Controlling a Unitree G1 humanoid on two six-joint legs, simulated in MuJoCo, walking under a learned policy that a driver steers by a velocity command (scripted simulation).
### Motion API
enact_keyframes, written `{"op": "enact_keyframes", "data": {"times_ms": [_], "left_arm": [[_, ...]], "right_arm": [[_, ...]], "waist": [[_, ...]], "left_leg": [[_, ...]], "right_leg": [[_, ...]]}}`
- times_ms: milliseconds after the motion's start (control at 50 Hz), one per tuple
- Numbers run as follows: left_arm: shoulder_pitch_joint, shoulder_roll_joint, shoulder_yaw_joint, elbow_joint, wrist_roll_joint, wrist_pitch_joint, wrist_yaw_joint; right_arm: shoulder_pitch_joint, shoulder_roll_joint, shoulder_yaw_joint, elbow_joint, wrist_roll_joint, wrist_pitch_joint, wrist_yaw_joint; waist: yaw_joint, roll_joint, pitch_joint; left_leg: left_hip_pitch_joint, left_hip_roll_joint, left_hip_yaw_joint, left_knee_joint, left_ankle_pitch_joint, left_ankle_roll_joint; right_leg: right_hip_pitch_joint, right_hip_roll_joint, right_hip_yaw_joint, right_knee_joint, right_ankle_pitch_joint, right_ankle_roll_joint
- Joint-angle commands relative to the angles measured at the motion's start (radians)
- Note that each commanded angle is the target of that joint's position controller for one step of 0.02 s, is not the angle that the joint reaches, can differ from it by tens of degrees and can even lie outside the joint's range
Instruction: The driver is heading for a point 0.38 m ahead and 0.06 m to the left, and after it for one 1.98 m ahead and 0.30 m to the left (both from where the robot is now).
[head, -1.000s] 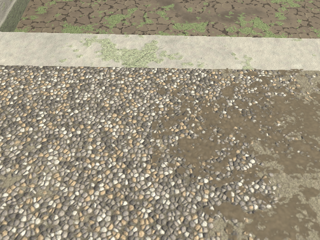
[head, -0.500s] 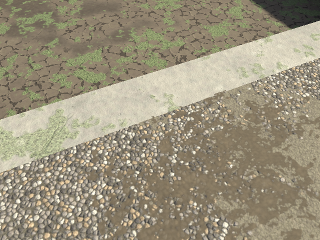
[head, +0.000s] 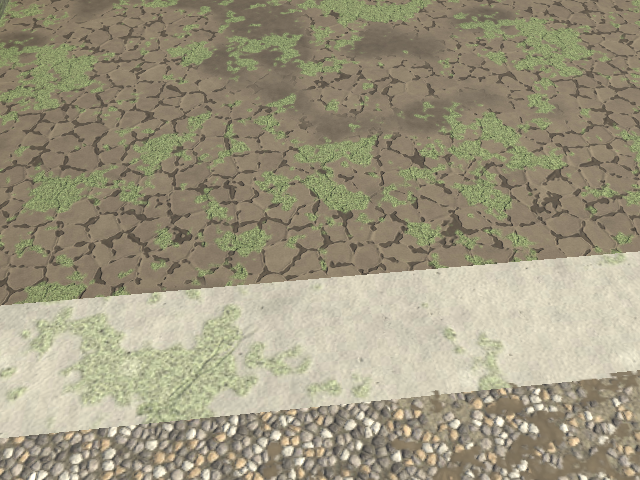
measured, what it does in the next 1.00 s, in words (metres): walks ahead: left foot, then right foot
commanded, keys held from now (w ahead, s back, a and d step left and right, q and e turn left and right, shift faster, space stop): w+q+shift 0.14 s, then q+shift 0.16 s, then shift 0.06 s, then e+shift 0.64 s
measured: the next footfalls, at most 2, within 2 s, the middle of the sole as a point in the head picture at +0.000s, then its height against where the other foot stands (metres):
left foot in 0.16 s outside the picture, level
right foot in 0.52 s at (334, 400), level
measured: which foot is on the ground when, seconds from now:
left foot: up 0.00-0.14, down 0.16-0.50, up 0.52-0.88, down 0.90-1.00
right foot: down 0.00-0.16, up 0.18-0.50, down 0.52-0.90, up 0.92-1.00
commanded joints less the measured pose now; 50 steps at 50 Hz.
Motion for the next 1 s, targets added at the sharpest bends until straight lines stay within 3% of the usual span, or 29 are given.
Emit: {"op": "enact_keyframes", "data": {"times_ms": [20, 80, 120, 140, 160, 180, 200, 220, 260, 280, 320, 380, 440, 480, 500, 520, 540, 560, 580, 620, 640, 680, 740, 880, 900, 920, 940, 960, 1000], "left_arm": [[-0.143, 0.054, -0.004, -0.081, -0.002, -0.033, 0.007], [-0.087, 0.137, 0.010, -0.076, -0.002, -0.014, 0.026], [-0.133, 0.202, 0.030, -0.100, 0.012, 0.025, 0.042], [-0.173, 0.212, 0.034, -0.120, 0.020, 0.044, 0.040], [-0.172, 0.163, 0.028, -0.112, 0.018, 0.047, 0.021], [-0.110, 0.008, -0.011, -0.181, 0.031, 0.030, 0.009], [-0.120, 0.054, -0.019, -0.272, 0.003, 0.010, 0.015], [-0.197, 0.091, -0.023, -0.274, 0.010, -0.004, 0.017], [-0.209, 0.080, -0.027, -0.263, 0.022, 0.007, 0.023], [-0.240, 0.127, 0.008, -0.279, -0.048, -0.014, 0.033], [-0.242, 0.125, 0.019, -0.292, -0.026, -0.006, 0.045], [-0.308, -0.014, -0.018, -0.306, 0.001, -0.013, 0.041], [-0.313, -0.041, -0.023, -0.288, -0.017, -0.014, 0.007], [-0.298, -0.004, -0.008, -0.284, -0.014, -0.018, -0.014], [-0.191, 0.018, 0.005, -0.243, -0.016, -0.024, -0.022], [-0.017, 0.051, 0.017, -0.196, -0.011, -0.024, -0.020], [-0.009, 0.133, 0.024, -0.209, 0.032, -0.016, -0.022], [-0.115, 0.117, 0.020, -0.242, 0.046, 0.002, -0.024], [-0.202, 0.107, 0.031, -0.289, 0.011, 0.030, -0.007], [-0.255, 0.079, 0.015, -0.334, -0.020, 0.092, 0.029], [-0.268, 0.101, 0.017, -0.338, -0.013, 0.108, 0.037], [-0.285, 0.090, 0.022, -0.360, -0.005, 0.132, 0.045], [-0.210, 0.090, 0.039, -0.350, -0.032, 0.156, 0.057], [-0.204, 0.104, 0.073, -0.397, -0.060, 0.194, 0.061], [-0.216, 0.102, 0.073, -0.404, -0.069, 0.193, 0.062], [-0.199, 0.068, 0.064, -0.412, -0.075, 0.195, 0.063], [-0.200, 0.044, 0.063, -0.415, -0.094, 0.191, 0.062], [-0.156, 0.112, 0.083, -0.386, -0.066, 0.171, 0.054], [-0.113, 0.144, 0.092, -0.319, -0.058, 0.187, 0.060]], "right_arm": [[-0.087, 0.029, 0.030, -0.091, 0.001, -0.008, 0.030], [-0.056, -0.015, 0.022, -0.078, 0.004, -0.011, 0.028], [0.190, -0.080, -0.005, -0.016, 0.006, -0.009, 0.010], [0.397, -0.129, -0.033, 0.047, 0.004, -0.010, -0.008], [0.438, -0.166, -0.058, 0.076, 0.005, -0.009, -0.037], [0.342, -0.269, -0.075, 0.060, -0.004, -0.001, -0.048], [0.328, -0.328, -0.097, 0.002, -0.010, 0.005, -0.049], [0.292, -0.264, -0.090, -0.015, 0.005, 0.005, -0.061], [0.226, -0.179, -0.062, 0.004, 0.022, -0.005, -0.078], [0.120, -0.099, -0.040, -0.090, 0.041, -0.054, -0.049], [0.031, -0.109, -0.043, -0.107, 0.057, -0.072, -0.051], [0.098, -0.089, -0.044, -0.080, 0.050, -0.024, -0.123], [0.251, -0.027, -0.026, -0.028, 0.044, -0.006, -0.155], [0.234, -0.011, -0.019, -0.021, 0.024, -0.002, -0.154], [0.181, -0.005, -0.016, -0.036, 0.005, 0.001, -0.152], [0.099, -0.015, -0.015, -0.062, -0.007, 0.001, -0.151], [0.211, 0.028, -0.010, -0.102, -0.019, 0.003, -0.139], [0.365, -0.010, -0.009, -0.070, 0.014, 0.006, -0.104], [0.249, -0.072, -0.020, -0.075, 0.041, 0.014, -0.093], [0.047, -0.045, -0.012, -0.131, 0.006, 0.034, -0.113], [0.032, -0.016, -0.008, -0.148, 0.001, 0.045, -0.114], [0.069, 0.021, 0.002, -0.133, 0.001, 0.044, -0.112], [0.031, 0.064, 0.018, -0.125, 0.010, 0.030, -0.114], [0.008, -0.009, -0.022, -0.092, 0.035, -0.003, -0.087], [0.053, -0.019, -0.031, -0.070, 0.031, -0.006, -0.087], [0.089, -0.071, -0.043, -0.068, 0.018, -0.006, -0.090], [0.032, -0.117, -0.048, -0.088, -0.022, -0.004, -0.080], [-0.058, -0.061, -0.037, -0.135, -0.048, -0.011, -0.077], [-0.146, 0.014, -0.018, -0.168, -0.009, -0.003, -0.092]], "waist": [[-0.074, -0.060, 0.140], [-0.107, -0.096, 0.068], [-0.247, -0.150, -0.070], [-0.335, -0.134, -0.161], [-0.315, -0.005, -0.136], [-0.142, 0.248, -0.090], [-0.159, 0.177, -0.329], [-0.150, -0.007, -0.226], [-0.041, -0.141, 0.001], [-0.020, -0.184, -0.053], [0.046, -0.179, -0.010], [-0.007, -0.089, -0.066], [-0.093, 0.014, -0.142], [-0.064, 0.079, -0.107], [-0.001, 0.074, -0.126], [0.098, 0.045, -0.175], [0.018, -0.295, -0.278], [-0.060, -0.267, -0.394], [-0.025, -0.189, -0.258], [-0.027, 0.045, -0.093], [-0.071, 0.008, -0.044], [-0.096, -0.079, -0.034], [-0.068, -0.130, -0.141], [-0.043, -0.253, -0.120], [-0.067, -0.236, -0.126], [-0.061, -0.090, -0.187], [-0.031, 0.230, -0.125], [0.010, 0.229, -0.108], [0.041, 0.056, -0.065]], "left_leg": [[0.154, -0.016, 0.067, -0.218, 0.152, 0.036], [0.304, -0.139, 0.169, -0.312, 0.115, 0.084], [0.561, -0.201, 0.153, -0.303, -0.026, 0.123], [0.791, -0.216, 0.093, -0.335, -0.110, 0.156], [0.925, -0.181, -0.011, -0.438, -0.115, 0.185], [1.083, 0.023, -0.372, -0.383, 0.367, 0.272], [1.257, 0.156, -0.757, -0.603, 0.191, 0.433], [1.146, 0.169, -0.777, -0.720, 0.181, 0.392], [0.785, 0.098, -0.586, -0.713, 0.423, 0.321], [0.671, 0.069, -0.624, -0.733, 0.353, 0.324], [0.482, -0.016, -0.448, -0.724, 0.422, 0.261], [0.348, -0.184, -0.201, -0.584, 0.637, 0.126], [0.467, -0.168, -0.176, -0.530, 0.443, 0.041], [0.497, -0.129, -0.183, -0.419, 0.438, 0.015], [0.502, -0.129, -0.149, -0.312, 0.503, -0.021], [0.486, -0.173, -0.083, -0.047, 0.429, -0.077], [0.227, -0.310, -0.076, 0.422, -0.552, -0.176], [0.160, -0.288, -0.248, 0.540, -0.638, -0.163], [0.050, -0.248, -0.245, 0.599, -0.577, -0.145], [0.064, -0.212, -0.210, 0.484, -0.442, -0.112], [0.133, -0.203, -0.212, 0.394, -0.400, -0.105], [0.211, -0.214, -0.167, 0.190, -0.360, -0.111], [0.327, -0.235, -0.147, -0.093, -0.360, -0.133], [0.511, -0.197, -0.196, -0.517, -0.261, -0.091], [0.606, -0.158, -0.196, -0.629, -0.199, -0.067], [0.729, 0.015, -0.361, -0.704, -0.222, 0.012], [0.712, 0.219, -0.588, -0.799, -0.099, 0.111], [0.638, 0.266, -0.624, -0.804, 0.004, 0.136], [0.587, 0.145, -0.370, -0.742, 0.018, 0.069]], "right_leg": [[-0.214, -0.211, -0.037, -0.182, 0.603, -0.039], [-0.046, -0.233, -0.071, -0.006, 1.234, -0.006], [-0.032, -0.277, -0.050, 0.341, 1.474, -0.009], [-0.129, -0.285, -0.018, 0.634, 1.375, -0.028], [-0.308, -0.155, -0.019, 1.017, 0.663, -0.007], [-0.715, 0.008, 0.052, 1.420, -0.206, 0.051], [-0.906, 0.022, 0.269, 1.520, -0.183, 0.053], [-0.947, -0.033, 0.312, 1.425, -0.108, 0.047], [-0.838, -0.095, 0.308, 1.244, -0.076, 0.061], [-0.746, -0.062, 0.390, 1.224, -0.092, 0.072], [-0.662, -0.110, 0.355, 0.964, -0.067, 0.084], [-0.478, -0.007, 0.189, 0.573, 0.276, 0.096], [-0.386, 0.056, 0.152, 0.369, 0.616, 0.088], [-0.349, 0.060, 0.154, 0.289, 0.595, 0.049], [-0.262, 0.080, 0.133, 0.236, 0.661, 0.018], [-0.146, 0.028, 0.211, 0.202, 0.872, -0.038], [0.081, -0.292, 0.705, 0.231, 1.287, -0.287], [0.129, -0.410, 1.000, 0.174, 1.031, -0.399], [0.035, -0.376, 0.976, 0.151, 0.646, -0.379], [-0.264, -0.260, 0.893, 0.064, 0.154, -0.284], [-0.411, -0.189, 0.854, 0.039, 0.049, -0.256], [-0.492, -0.086, 0.758, 0.022, 0.080, -0.218], [-0.399, -0.056, 0.719, 0.048, 0.236, -0.203], [-0.360, -0.069, 0.908, -0.012, -0.153, -0.133], [-0.406, -0.035, 0.888, 0.020, -0.224, -0.103], [-0.502, 0.045, 0.789, 0.199, -0.332, -0.066], [-0.690, 0.225, 0.520, 0.543, -0.334, -0.033], [-0.723, 0.161, 0.511, 0.767, -0.282, 0.004], [-0.701, 0.111, 0.445, 0.946, -0.120, 0.035]]}}
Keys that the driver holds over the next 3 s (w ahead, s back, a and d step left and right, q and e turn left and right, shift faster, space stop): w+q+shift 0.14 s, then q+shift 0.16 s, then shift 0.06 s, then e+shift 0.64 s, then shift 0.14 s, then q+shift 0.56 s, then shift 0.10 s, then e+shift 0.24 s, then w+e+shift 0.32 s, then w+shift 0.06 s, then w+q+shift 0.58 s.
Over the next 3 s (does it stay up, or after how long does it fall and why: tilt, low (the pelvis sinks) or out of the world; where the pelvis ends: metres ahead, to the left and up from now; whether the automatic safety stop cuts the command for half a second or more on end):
stays up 0.76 0.11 -0.02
